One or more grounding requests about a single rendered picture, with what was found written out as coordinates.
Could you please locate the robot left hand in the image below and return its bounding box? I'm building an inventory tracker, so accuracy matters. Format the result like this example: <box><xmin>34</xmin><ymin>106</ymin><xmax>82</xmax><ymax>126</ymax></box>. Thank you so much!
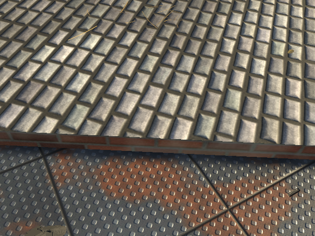
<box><xmin>25</xmin><ymin>225</ymin><xmax>67</xmax><ymax>236</ymax></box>

